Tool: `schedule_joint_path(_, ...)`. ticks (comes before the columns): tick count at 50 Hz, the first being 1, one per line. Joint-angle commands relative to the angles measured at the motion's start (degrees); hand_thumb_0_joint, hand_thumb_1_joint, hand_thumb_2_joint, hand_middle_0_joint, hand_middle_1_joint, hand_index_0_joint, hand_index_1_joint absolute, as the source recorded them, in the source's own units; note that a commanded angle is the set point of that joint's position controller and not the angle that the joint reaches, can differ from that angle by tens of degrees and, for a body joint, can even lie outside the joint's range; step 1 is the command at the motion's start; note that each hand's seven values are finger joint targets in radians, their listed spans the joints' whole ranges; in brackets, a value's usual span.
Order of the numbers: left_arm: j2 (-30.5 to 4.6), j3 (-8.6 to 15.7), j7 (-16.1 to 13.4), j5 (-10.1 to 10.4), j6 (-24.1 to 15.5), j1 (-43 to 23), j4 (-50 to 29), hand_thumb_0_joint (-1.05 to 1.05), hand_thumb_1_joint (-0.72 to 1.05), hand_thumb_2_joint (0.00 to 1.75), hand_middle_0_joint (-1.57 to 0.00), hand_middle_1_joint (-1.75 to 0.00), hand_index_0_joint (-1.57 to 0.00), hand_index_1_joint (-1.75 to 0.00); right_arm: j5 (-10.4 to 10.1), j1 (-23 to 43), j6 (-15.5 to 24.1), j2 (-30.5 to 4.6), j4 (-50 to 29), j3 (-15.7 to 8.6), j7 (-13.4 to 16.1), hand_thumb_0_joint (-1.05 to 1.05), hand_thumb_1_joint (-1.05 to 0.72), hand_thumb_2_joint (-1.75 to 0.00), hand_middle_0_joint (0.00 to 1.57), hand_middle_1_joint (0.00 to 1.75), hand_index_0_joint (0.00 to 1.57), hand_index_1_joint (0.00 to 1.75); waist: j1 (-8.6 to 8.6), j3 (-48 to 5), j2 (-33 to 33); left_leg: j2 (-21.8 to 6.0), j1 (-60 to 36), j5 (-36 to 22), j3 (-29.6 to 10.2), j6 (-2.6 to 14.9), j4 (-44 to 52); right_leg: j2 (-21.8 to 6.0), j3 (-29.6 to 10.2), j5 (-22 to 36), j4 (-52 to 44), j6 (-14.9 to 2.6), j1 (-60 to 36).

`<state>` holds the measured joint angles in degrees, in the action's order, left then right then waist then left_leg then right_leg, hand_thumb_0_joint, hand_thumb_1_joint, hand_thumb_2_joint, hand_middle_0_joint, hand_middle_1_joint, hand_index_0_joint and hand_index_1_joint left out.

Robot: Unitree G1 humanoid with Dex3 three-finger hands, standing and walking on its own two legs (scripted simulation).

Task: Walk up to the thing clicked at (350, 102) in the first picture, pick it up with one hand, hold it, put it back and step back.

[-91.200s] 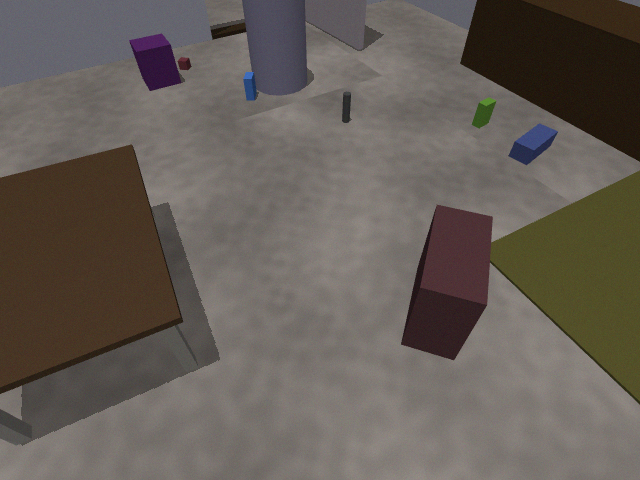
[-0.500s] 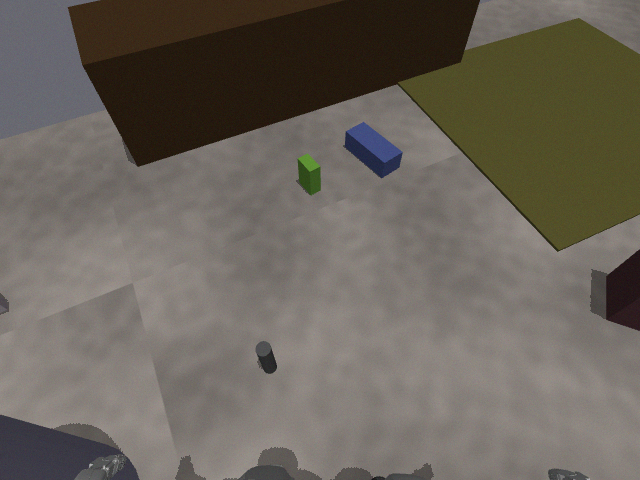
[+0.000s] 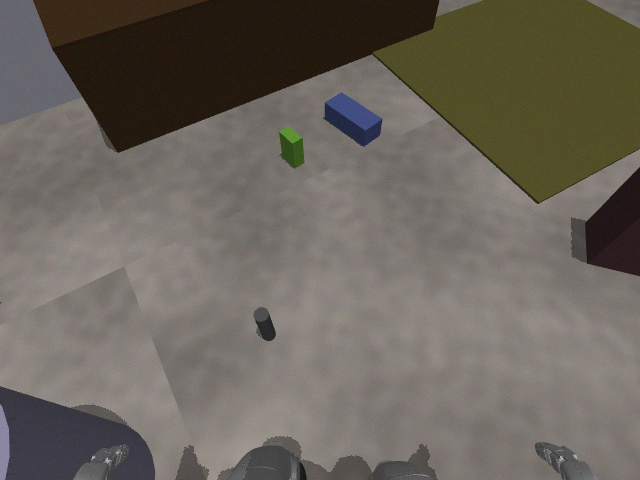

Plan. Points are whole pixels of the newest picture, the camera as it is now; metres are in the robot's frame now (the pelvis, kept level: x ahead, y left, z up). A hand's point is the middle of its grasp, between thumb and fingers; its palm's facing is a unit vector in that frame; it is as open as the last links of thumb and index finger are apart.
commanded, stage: step back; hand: left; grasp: from the side
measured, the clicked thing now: (265, 325) +0.54 +0.19 -0.67
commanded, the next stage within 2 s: none
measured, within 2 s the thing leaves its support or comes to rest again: neither
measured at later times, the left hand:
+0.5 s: hand out of the picture -0.02 +0.28 -0.14, palm faces +0.04 -0.94 -0.34, open 7.4 cm
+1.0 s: hand out of the picture -0.16 +0.24 -0.11, palm faces +0.00 -0.90 -0.44, open 7.4 cm
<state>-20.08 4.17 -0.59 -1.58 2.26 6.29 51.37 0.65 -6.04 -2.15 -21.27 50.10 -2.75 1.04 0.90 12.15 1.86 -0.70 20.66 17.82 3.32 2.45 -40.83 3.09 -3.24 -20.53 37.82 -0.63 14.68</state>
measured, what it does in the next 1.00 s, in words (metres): walks backwards: left foot, then right foot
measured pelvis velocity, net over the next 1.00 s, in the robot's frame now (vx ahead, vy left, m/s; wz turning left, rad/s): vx -0.27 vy -0.03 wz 0.02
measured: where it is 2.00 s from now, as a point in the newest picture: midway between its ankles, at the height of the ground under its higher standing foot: outside the picture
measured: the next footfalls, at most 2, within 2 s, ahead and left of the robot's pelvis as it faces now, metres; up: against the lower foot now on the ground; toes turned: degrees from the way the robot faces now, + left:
left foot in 0.34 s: -0.07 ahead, +0.13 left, +0.00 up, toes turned +0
right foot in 0.74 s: -0.18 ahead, -0.15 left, +0.00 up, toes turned +2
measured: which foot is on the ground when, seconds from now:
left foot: down 0.00-0.02, up 0.04-0.32, down 0.34-0.76, up 0.78-1.00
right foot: down 0.00-0.36, up 0.38-0.72, down 0.74-1.00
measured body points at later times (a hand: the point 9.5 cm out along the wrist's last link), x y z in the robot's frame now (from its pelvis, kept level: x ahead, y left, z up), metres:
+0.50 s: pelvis -0.12 +0.01 +0.02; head -0.06 +0.05 +0.46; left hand -0.02 +0.33 -0.11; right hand -0.02 -0.29 -0.09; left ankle -0.11 +0.13 -0.72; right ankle -0.12 -0.13 -0.63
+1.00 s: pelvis -0.27 -0.03 +0.01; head -0.21 -0.05 +0.46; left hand -0.16 +0.29 -0.08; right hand -0.17 -0.35 -0.12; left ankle -0.31 +0.11 -0.66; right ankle -0.22 -0.15 -0.72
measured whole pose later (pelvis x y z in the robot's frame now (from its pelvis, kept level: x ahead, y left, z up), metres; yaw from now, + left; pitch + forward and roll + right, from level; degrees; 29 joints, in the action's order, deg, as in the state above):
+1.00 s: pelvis -0.27 -0.03 +0.01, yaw +1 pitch -1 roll +1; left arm -20.1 4.5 -0.4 -2.9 2.7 9.4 44.6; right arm 0.0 -10.9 -2.3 -23.6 49.1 -2.8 2.1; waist -0.8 8.3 1.8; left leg 5.1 22.8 28.8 -6.1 -1.2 -58.7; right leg -0.6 -2.0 -14.1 35.1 -0.7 20.2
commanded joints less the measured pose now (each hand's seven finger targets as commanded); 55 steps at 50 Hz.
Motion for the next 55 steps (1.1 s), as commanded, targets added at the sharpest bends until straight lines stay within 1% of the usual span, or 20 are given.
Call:
schedule_joint_path(1,-18.93,4.69,-0.67,-0.05,-1.9,2.81,-4.94,0.0,0.9,0.9,-0.2,-0.3,-0.2,-0.3,-1.16,1.23,0.43,-10.38,-5.09,-2.68,0.5,0.0,-0.9,-0.9,0.2,0.3,0.2,0.3,-2.39,-13.69,-15.96,5.34,4.92,8.26,-4.68,-1.26,-11.2,-20.61,-23.52,22.37,-17.56,-14.12,-3.69)
schedule_joint_path(2,-21.32,4.91,-0.83,-0.99,-2.14,-0.92,-7.62,0.0,0.9,0.9,-0.2,-0.3,-0.2,-0.3,-0.69,0.58,-0.09,-11.92,-4.21,-3.55,0.92,0.0,-0.9,-0.9,0.2,0.3,0.2,0.3,-2.93,-11.46,-19.38,5.48,1.45,19.19,-9.07,-2.51,-24.26,-27.37,-31.11,24.6,-19.0,-19.86,5.43)
schedule_joint_path(6,-13.71,3.76,-1.29,0.01,-2.04,-2.84,-9.34,0.0,0.9,0.9,-0.2,-0.3,-0.2,-0.3,-1.06,-3.15,0.43,-11.58,-1.9,-2.9,0.45,0.0,-0.9,-0.9,0.2,0.3,0.2,0.3,-0.63,-10.52,-8.71,8.3,5.03,12.39,-12.11,-2.74,-28.84,-15.97,-12.38,32.16,-13.73,-12.89,0.19)
schedule_joint_path(13,-13.55,3.68,-1.42,-0.47,-0.75,2.76,-10.77,0.0,0.9,0.9,-0.2,-0.3,-0.2,-0.3,-0.52,-4.76,1.65,-9.9,-3.77,-1.91,0.95,0.0,-0.9,-0.9,0.2,0.3,0.2,0.3,-2.91,-17.83,-14.03,1.46,3.28,9.99,-6.9,-3.25,2.85,-14.41,-10.13,36.16,-6.17,-10.55,-16.54)
schedule_joint_path(16,-13.96,3.18,-0.62,0.81,0.78,1.17,-11.5,0.0,0.9,0.9,-0.2,-0.3,-0.2,-0.3,0.84,-8.3,2.26,-10.33,-1.9,-3.22,0.84,0.0,-0.9,-0.9,0.2,0.3,0.2,0.3,-0.65,-17.54,-11.32,2.19,-9.22,-10.43,-3.42,-2.38,21.21,-11.07,-7.18,29.15,0.47,-6.36,-7.47)
schedule_joint_path(18,-9.86,2.29,-0.36,1.09,1.03,3.72,-12.34,0.0,0.9,0.9,-0.2,-0.3,-0.2,-0.3,2.45,-5.18,2.28,-18.81,-3.54,-5.44,0.54,0.0,-0.9,-0.9,0.2,0.3,0.2,0.3,-1.51,-16.16,8.24,-16.0,-18.06,-18.28,-28.26,4.25,22.2,1.19,-2.86,-3.1,12.06,-1.34,14.88)
schedule_joint_path(19,-12.58,3.54,-1.3,0.37,0.8,-1.45,-12.77,0.0,0.9,0.9,-0.2,-0.3,-0.2,-0.3,1.55,-3.94,2.16,-22.72,-4.66,-5.98,0.14,0.0,-0.9,-0.9,0.2,0.3,0.2,0.3,2.59,-14.36,12.42,-24.19,-6.37,-21.37,-34.62,13.96,23.3,3.12,-5.54,-17.17,22.76,0.27,11.47)
schedule_joint_path(20,-14.17,3.79,-1.51,-0.33,0.72,-3.49,-12.48,0.0,0.9,0.9,-0.2,-0.3,-0.2,-0.3,1.61,-1.58,2.61,-22.03,-4.9,-6.0,0.49,0.0,-0.9,-0.9,0.2,0.3,0.2,0.3,2.2,-11.58,11.07,-25.2,-1.05,-18.92,-35.82,15.72,23.97,0.73,-8.93,-15.76,30.11,0.18,10.25)
schedule_joint_path(23,-12.76,4.01,-0.62,1.11,0.55,4.92,-9.37,0.0,0.9,0.9,-0.2,-0.3,-0.2,-0.3,1.65,3.36,2.8,-14.02,-6.37,-3.54,0.82,0.0,-0.9,-0.9,0.2,0.3,0.2,0.3,-3.84,-11.23,5.23,-12.66,-9.91,-30.93,-15.3,8.92,16.87,3.21,-8.93,-7.66,34.44,-0.46,15.59)
schedule_joint_path(31,-11.6,3.62,-0.3,0.46,-0.31,4.34,-10.18,0.0,0.9,0.9,-0.2,-0.3,-0.2,-0.3,1.02,-3.46,2.26,-15.16,-7.16,-4.44,1.12,0.0,-0.9,-0.9,0.2,0.3,0.2,0.3,0.83,-14.85,8.27,-14.31,-17.75,-31.86,-15.22,12.36,11.77,-0.68,-3.88,-9.42,14.82,2.89,11.04)
schedule_joint_path(36,-11.55,3.91,0.05,-0.22,-1.12,12.4,-4.92,0.0,0.9,0.9,-0.2,-0.3,-0.2,-0.3,0.01,1.2,0.52,-15.6,-8.64,-4.28,0.72,0.0,-0.9,-0.9,0.2,0.3,0.2,0.3,-2.68,-17.7,7.49,-9.66,-6.77,-18.59,-12.15,6.06,4.64,-1.22,2.99,9.1,-14.92,0.02,-6.48)
schedule_joint_path(37,-13.75,4.56,0.08,-0.73,-1.43,12.55,-5.05,0.0,0.9,0.9,-0.2,-0.3,-0.2,-0.3,-0.59,1.23,0.35,-13.65,-8.78,-3.65,0.53,0.0,-0.9,-0.9,0.2,0.3,0.2,0.3,-2.9,-17.7,3.77,-6.52,-0.55,-10.71,-11.9,3.23,1.76,-4.21,-3.06,11.19,-14.52,-1.15,-9.66)
schedule_joint_path(38,-18.63,5.82,0.08,-1.38,-1.72,11.52,-5.92,0.0,0.9,0.9,-0.2,-0.3,-0.2,-0.3,-0.82,0.1,0.36,-10.66,-9.6,-2.82,0.61,0.0,-0.9,-0.9,0.2,0.3,0.2,0.3,-2.44,-16.03,-10.82,2.55,11.51,4.45,-10.01,-0.48,-7.83,-15.0,-19.71,12.8,-16.24,-4.58,-11.24)
schedule_joint_path(39,-24.4,6.65,0.13,-1.32,-1.25,5.96,-8.78,0.0,0.9,0.9,-0.2,-0.3,-0.2,-0.3,-0.82,2.02,0.23,-11.4,-9.88,-3.52,1.83,0.0,-0.9,-0.9,0.2,0.3,0.2,0.3,-4.88,-13.16,-20.72,6.5,8.32,18.9,-9.72,-2.59,-21.65,-26.06,-29.95,12.29,-20.33,-16.07,4.51)
schedule_joint_path(40,-22.96,6.43,-0.3,-1.0,-1.5,1.43,-10.58,0.0,0.9,0.9,-0.2,-0.3,-0.2,-0.3,-0.99,0.57,0.31,-13.99,-8.41,-4.52,1.84,0.0,-0.9,-0.9,0.2,0.3,0.2,0.3,-2.98,-9.35,-18.96,3.52,3.8,18.2,-13.04,-2.73,-28.39,-27.48,-31.21,12.32,-21.52,-17.11,12.99)
schedule_joint_path(43,-15.07,4.52,-0.62,-0.53,-1.57,-2.35,-11.11,0.0,0.9,0.9,-0.2,-0.3,-0.2,-0.3,-1.37,-3.77,0.64,-12.25,-5.29,-3.19,1.22,0.0,-0.9,-0.9,0.2,0.3,0.2,0.3,0.62,-9.41,-10.88,7.62,7.89,10.42,-12.45,-2.31,-28.99,-14.35,-9.39,25.74,-13.04,-10.08,3.32)
schedule_joint_path(51,-13.69,4.24,-1.63,-0.65,-0.3,3.41,-12.23,0.0,0.9,0.9,-0.2,-0.3,-0.2,-0.3,0.22,-6.45,2.36,-10.08,-5.67,-2.43,1.26,0.0,-0.9,-0.9,0.2,0.3,0.2,0.3,-3.21,-17.56,-14.39,1.39,4.48,9.15,-6.11,-2.74,4.15,-16.26,-9.81,34.63,-4.12,-10.65,-16.01)
schedule_joint_path(53,-14.37,3.7,-1.13,0.32,0.59,1.07,-13.02,0.0,0.9,0.9,-0.2,-0.3,-0.2,-0.3,0.81,-10.87,2.53,-10.15,-3.69,-3.12,1.17,0.0,-0.9,-0.9,0.2,0.3,0.2,0.3,-0.76,-18.39,-11.85,2.64,-4.84,-5.33,-2.41,-1.99,18.44,-14.25,-6.79,30.72,1.08,-7.8,-10.64)
schedule_joint_path(54,-13.06,3.07,-0.78,0.47,1.12,2.04,-13.37,0.0,0.9,0.9,-0.2,-0.3,-0.2,-0.3,1.29,-10.1,2.54,-11.42,-3.63,-3.69,1.11,0.0,-0.9,-0.9,0.2,0.3,0.2,0.3,-1.64,-18.04,-9.51,1.04,-9.72,-11.19,-6.2,-1.23,19.8,-11.9,-6.67,23.37,2.44,-5.71,-3.82)
schedule_joint_path(55,-11.06,2.56,-0.54,0.62,1.33,3.52,-13.52,0.0,0.9,0.9,-0.2,-0.3,-0.2,-0.3,2.12,-9.2,2.44,-15.84,-4.09,-4.88,1.1,0.0,-0.9,-0.9,0.2,0.3,0.2,0.3,-2.27,-18.0,0.46,-8.99,-15.18,-15.77,-20.26,2.22,19.68,-6.89,-3.93,8.56,8.25,-3.04,8.19)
